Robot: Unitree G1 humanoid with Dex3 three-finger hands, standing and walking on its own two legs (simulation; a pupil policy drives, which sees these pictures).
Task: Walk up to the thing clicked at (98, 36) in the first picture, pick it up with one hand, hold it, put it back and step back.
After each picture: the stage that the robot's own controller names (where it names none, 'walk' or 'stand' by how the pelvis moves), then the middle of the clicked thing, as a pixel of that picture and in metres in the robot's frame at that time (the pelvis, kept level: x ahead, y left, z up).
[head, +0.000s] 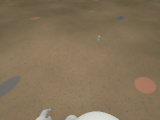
stand; (98, 38) +2.01 -0.18 -0.72
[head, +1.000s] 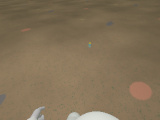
walk; (89, 44) +1.87 +0.15 -0.70
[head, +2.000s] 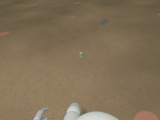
walk; (81, 54) +1.28 +0.29 -0.72
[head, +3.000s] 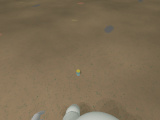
walk; (78, 72) +0.80 +0.24 -0.71
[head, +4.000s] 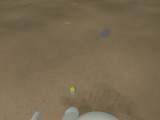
walk; (72, 90) +0.47 +0.21 -0.69
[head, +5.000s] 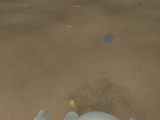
stand; (72, 103) +0.31 +0.19 -0.71
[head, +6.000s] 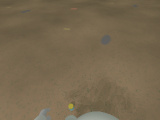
stand; (71, 107) +0.28 +0.20 -0.72
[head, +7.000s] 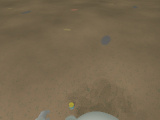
stand; (71, 105) +0.31 +0.20 -0.73
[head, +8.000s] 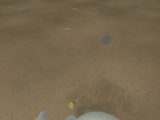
stand; (71, 106) +0.30 +0.20 -0.73
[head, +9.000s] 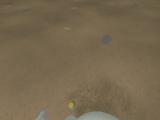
go down; (71, 106) +0.29 +0.20 -0.73
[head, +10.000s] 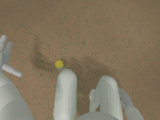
go down; (59, 65) +0.37 +0.24 -0.32
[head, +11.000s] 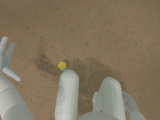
approach; (62, 66) +0.36 +0.25 -0.30
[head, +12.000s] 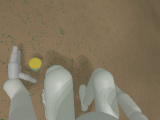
close in; (35, 64) +0.33 +0.28 -0.21
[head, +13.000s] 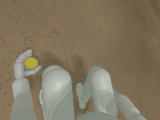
close; (31, 65) +0.34 +0.28 -0.21
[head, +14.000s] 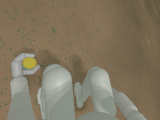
lift; (29, 64) +0.33 +0.28 -0.22
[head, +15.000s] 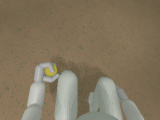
lift; (51, 72) +0.28 +0.27 -0.09
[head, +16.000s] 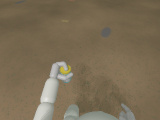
hold; (66, 74) +0.33 +0.17 +0.04
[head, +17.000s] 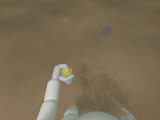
hold; (67, 75) +0.32 +0.17 +0.00
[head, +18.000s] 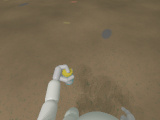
hold; (68, 76) +0.32 +0.17 +0.01
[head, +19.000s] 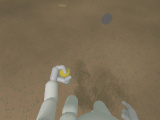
crouch; (65, 76) +0.33 +0.18 -0.05
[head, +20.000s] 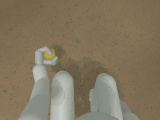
lower; (51, 58) +0.41 +0.26 -0.12
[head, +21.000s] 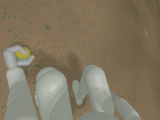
lower; (24, 57) +0.40 +0.28 -0.22
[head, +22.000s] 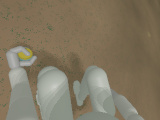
lower; (26, 57) +0.38 +0.29 -0.22
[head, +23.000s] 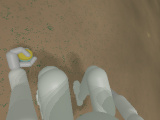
lower; (26, 58) +0.38 +0.29 -0.22
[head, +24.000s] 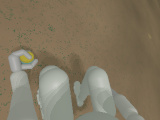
lower; (27, 60) +0.36 +0.29 -0.22
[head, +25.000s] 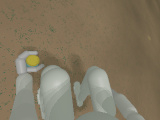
open; (32, 63) +0.35 +0.27 -0.22
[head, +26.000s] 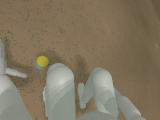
stand; (41, 62) +0.35 +0.25 -0.22
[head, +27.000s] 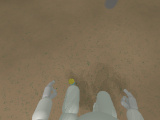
walk; (71, 82) +0.36 +0.19 -0.52
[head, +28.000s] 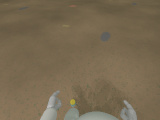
stand; (72, 103) +0.33 +0.17 -0.66
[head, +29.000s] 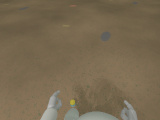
stand; (72, 103) +0.32 +0.17 -0.67
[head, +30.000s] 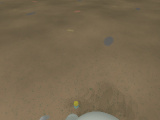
stand; (76, 104) +0.34 +0.15 -0.72
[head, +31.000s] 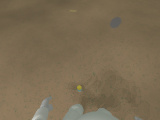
walk; (79, 88) +0.40 +0.14 -0.70
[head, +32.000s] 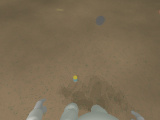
walk; (75, 78) +0.55 +0.16 -0.70
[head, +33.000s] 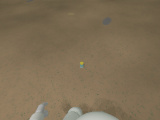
stand; (81, 64) +0.90 +0.19 -0.69
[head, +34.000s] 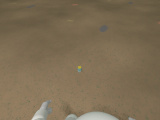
stand; (79, 69) +0.91 +0.18 -0.72
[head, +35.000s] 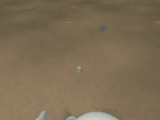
stand; (79, 69) +0.93 +0.20 -0.73
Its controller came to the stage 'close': yes
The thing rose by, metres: 0.71
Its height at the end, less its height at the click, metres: +0.00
